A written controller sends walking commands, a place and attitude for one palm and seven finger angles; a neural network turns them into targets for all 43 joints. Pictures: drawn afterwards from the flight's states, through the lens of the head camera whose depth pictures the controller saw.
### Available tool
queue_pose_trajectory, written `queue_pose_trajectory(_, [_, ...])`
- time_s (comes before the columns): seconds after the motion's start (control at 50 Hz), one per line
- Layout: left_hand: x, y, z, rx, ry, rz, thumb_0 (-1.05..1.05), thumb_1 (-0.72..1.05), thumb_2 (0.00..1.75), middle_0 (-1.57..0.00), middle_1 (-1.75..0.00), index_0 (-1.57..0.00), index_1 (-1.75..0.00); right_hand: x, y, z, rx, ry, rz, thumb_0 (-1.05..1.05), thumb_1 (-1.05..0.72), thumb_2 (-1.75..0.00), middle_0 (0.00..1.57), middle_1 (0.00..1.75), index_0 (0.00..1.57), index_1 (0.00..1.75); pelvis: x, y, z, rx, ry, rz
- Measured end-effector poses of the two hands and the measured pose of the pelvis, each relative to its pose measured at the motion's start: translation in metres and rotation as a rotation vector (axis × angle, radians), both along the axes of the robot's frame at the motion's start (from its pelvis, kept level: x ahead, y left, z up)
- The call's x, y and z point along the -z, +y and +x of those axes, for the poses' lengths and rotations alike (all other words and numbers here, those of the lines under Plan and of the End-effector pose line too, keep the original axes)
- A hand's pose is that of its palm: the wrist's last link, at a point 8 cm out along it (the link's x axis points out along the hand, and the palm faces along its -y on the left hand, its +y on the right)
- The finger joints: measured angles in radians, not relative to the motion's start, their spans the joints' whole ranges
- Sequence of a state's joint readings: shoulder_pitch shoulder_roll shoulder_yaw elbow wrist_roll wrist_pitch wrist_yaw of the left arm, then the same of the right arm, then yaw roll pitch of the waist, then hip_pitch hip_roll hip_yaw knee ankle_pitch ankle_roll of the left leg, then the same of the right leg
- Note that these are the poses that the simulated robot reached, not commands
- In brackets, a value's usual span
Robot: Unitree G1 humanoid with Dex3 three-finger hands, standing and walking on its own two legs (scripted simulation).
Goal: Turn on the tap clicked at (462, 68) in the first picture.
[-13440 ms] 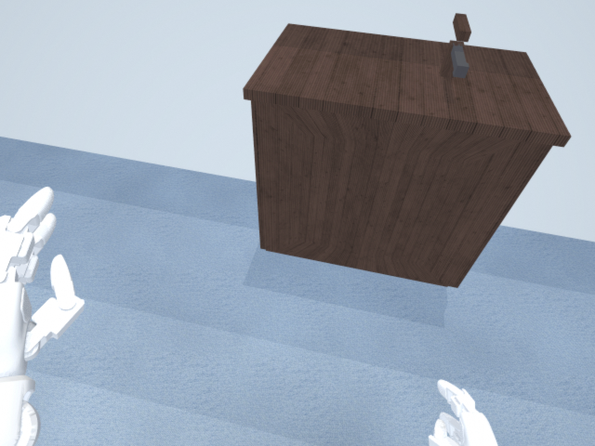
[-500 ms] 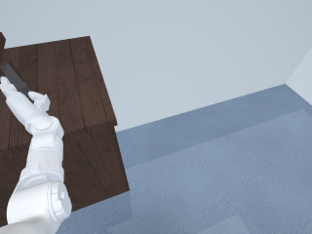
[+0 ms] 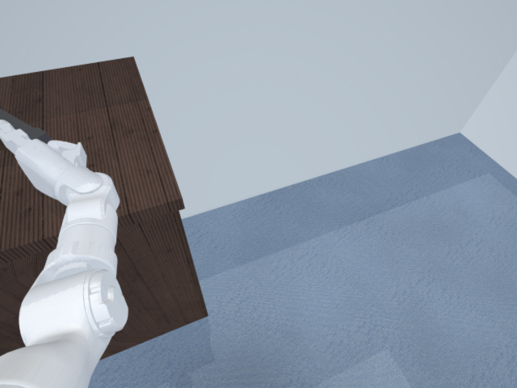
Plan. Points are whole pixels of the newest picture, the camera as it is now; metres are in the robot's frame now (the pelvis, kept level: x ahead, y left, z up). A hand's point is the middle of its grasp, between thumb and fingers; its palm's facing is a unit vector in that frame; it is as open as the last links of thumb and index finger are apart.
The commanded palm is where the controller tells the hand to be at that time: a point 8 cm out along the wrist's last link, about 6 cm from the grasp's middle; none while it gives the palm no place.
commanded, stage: push the lever round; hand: left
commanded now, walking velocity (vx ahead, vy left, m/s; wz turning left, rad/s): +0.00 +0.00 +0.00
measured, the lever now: (38, 141) +0.48 +0.33 +0.13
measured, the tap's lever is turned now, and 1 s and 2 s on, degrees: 36 63 60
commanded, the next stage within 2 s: lift the hand up off the lever in 0.74 s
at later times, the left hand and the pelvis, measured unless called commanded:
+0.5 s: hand (98, 130) +0.51 +0.25 +0.12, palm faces +0.84 -0.53 -0.15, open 8.1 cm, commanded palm +0.45 +0.27 +0.12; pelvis +0.00 +0.00 -0.01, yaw +0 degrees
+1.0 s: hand (103, 120) +0.53 +0.25 +0.12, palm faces +0.83 -0.54 -0.14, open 8.1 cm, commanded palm +0.47 +0.26 +0.12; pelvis +0.02 -0.01 +0.00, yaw -1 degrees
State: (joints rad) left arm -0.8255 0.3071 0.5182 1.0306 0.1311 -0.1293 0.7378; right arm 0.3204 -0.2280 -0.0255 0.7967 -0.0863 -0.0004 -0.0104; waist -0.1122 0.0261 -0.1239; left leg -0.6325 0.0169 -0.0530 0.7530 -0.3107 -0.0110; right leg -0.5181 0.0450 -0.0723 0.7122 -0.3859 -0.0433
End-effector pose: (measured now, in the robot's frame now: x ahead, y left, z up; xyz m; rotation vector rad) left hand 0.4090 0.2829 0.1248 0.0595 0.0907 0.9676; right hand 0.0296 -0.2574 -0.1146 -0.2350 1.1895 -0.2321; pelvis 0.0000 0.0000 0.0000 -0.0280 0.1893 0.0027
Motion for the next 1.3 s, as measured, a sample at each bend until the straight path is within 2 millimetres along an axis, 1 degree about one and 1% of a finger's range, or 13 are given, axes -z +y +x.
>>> queue_pose_trajectory(0.18, [-0.002,-0.008,0.012,-0.031,0.026,0.0,0.02,0.89,0.9,-0.16,-0.15,-0.1,-0.14,0.003,0.001,-0.009,0.001,0.033,0.011,0.01,-0.9,-0.9,0.21,0.3,0.2,0.3,0.002,0.0,0.001,-0.002,0.023,-0.002])
queue_pose_trajectory(0.46, [-0.006,-0.02,0.04,-0.046,0.071,0.006,0.02,0.89,0.9,-0.16,-0.15,-0.1,-0.14,0.005,-0.001,-0.032,0.02,0.097,0.025,0.0,-0.9,-0.9,0.21,0.3,0.2,0.3,0.005,-0.004,0.003,0.003,0.074,-0.003])
queue_pose_trajectory(0.62, [-0.007,-0.023,0.053,-0.04,0.079,0.011,0.01,0.89,0.9,-0.16,-0.15,-0.11,-0.15,0.004,-0.004,-0.043,0.044,0.126,0.027,0.0,-0.9,-0.9,0.21,0.3,0.2,0.3,0.006,-0.007,0.008,0.01,0.091,-0.002])
queue_pose_trajectory(0.76, [-0.008,-0.023,0.064,-0.032,0.086,0.003,0.01,0.87,0.89,-0.16,-0.15,-0.11,-0.15,0.001,-0.006,-0.047,0.056,0.141,0.027,0.0,-0.9,-0.9,0.21,0.3,0.2,0.3,0.005,-0.008,0.014,0.013,0.103,-0.001])
queue_pose_trajectory(0.92, [-0.007,-0.023,0.068,-0.032,0.074,0.002,0.02,0.86,0.89,-0.16,-0.15,-0.12,-0.15,0.001,-0.005,-0.043,0.057,0.148,0.037,0.0,-0.9,-0.9,0.21,0.3,0.2,0.3,0.004,-0.007,0.02,0.017,0.103,0.0])
queue_pose_trajectory(1.1, [-0.008,-0.022,0.067,-0.027,0.069,-0.018,0.02,0.86,0.88,-0.16,-0.15,-0.13,-0.14,0.001,-0.002,-0.026,0.049,0.123,0.047,0.0,-0.9,-0.9,0.21,0.3,0.2,0.3,0.001,-0.005,0.027,0.017,0.086,0.002])
queue_pose_trajectory(1.3, [-0.009,-0.02,0.053,-0.038,0.053,-0.041,0.03,0.85,0.88,-0.16,-0.15,-0.16,-0.15,0.001,-0.001,-0.005,0.034,0.079,0.054,0.0,-0.9,-0.9,0.21,0.3,0.2,0.3,-0.002,-0.003,0.031,0.015,0.047,0.005])
